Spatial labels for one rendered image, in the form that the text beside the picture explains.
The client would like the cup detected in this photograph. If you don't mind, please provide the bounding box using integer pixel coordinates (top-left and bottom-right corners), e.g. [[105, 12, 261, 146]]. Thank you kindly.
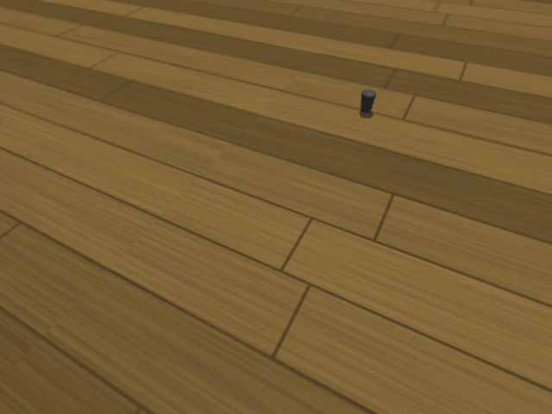
[[361, 90, 376, 113]]

